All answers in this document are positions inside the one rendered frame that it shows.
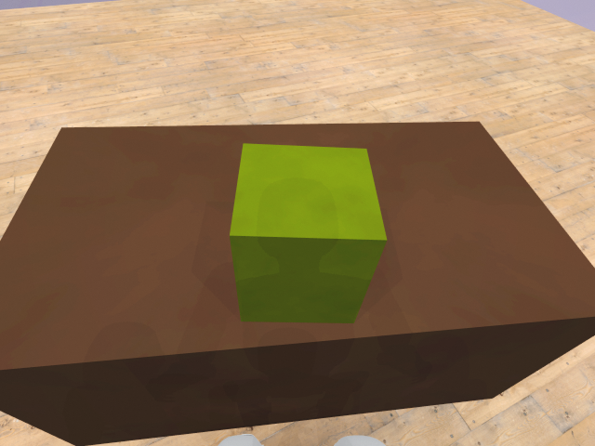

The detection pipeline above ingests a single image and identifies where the pedestal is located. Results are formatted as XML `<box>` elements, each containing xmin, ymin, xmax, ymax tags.
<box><xmin>0</xmin><ymin>122</ymin><xmax>595</xmax><ymax>446</ymax></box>

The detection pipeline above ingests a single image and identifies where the carton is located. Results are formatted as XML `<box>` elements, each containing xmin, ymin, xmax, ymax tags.
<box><xmin>230</xmin><ymin>143</ymin><xmax>387</xmax><ymax>323</ymax></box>

